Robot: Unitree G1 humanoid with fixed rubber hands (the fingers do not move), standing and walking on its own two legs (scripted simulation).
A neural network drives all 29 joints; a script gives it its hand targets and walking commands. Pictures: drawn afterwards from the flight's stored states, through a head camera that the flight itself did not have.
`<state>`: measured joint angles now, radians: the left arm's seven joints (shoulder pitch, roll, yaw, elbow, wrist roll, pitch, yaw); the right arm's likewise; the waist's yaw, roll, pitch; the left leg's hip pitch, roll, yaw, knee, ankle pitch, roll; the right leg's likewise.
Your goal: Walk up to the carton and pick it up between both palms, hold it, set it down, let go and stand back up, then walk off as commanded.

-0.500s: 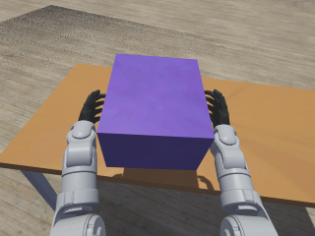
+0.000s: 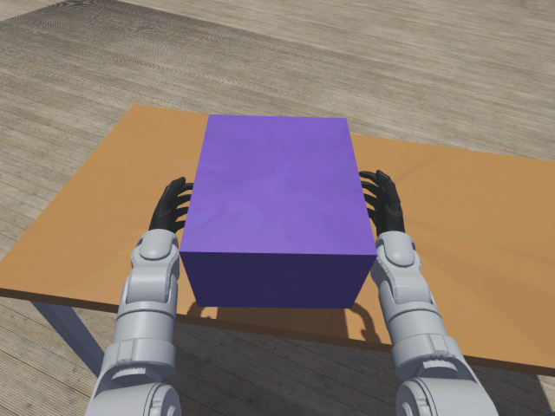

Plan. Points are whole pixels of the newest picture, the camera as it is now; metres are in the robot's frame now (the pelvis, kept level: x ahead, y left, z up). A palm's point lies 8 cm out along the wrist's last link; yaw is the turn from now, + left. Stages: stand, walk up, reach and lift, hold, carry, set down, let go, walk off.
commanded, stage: set down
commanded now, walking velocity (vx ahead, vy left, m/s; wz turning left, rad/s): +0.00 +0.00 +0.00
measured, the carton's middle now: (276, 206) +0.42 +0.01 +0.09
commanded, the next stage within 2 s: none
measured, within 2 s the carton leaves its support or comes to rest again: rests again in 2.00 s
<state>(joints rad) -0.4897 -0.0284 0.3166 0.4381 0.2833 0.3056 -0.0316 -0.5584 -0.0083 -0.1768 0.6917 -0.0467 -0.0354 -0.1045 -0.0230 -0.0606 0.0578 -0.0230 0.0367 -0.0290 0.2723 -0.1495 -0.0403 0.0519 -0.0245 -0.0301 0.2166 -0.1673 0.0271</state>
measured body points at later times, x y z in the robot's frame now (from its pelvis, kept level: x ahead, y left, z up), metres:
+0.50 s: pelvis +0.00 -0.01 +0.00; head +0.01 +0.01 +0.45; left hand +0.39 +0.17 +0.05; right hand +0.40 -0.17 +0.09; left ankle +0.01 +0.14 -0.75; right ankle -0.02 -0.13 -0.75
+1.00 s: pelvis +0.02 +0.00 +0.00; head +0.09 +0.01 +0.44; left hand +0.41 +0.18 +0.00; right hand +0.44 -0.15 +0.04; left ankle +0.01 +0.14 -0.75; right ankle -0.02 -0.13 -0.75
